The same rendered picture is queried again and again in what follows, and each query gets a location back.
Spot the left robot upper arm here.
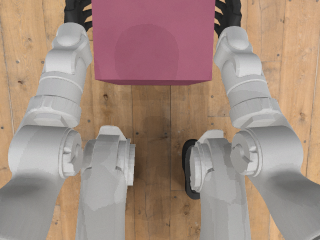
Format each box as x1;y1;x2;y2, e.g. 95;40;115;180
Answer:
0;125;84;240

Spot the robot right hand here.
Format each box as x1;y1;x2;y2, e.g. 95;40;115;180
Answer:
214;0;242;39

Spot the robot right forearm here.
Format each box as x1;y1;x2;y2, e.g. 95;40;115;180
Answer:
213;26;304;161

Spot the carton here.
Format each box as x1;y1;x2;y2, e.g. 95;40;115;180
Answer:
91;0;216;86

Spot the right robot shin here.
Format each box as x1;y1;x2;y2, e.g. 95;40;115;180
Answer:
190;129;232;193

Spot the robot left hand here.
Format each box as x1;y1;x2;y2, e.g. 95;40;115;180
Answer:
64;0;93;32

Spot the left robot thigh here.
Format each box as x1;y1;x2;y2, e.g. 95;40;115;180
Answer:
75;134;136;240

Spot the robot left forearm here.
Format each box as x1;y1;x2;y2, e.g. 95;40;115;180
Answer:
8;22;93;172

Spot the right robot upper arm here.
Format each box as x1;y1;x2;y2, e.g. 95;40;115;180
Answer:
230;125;320;240

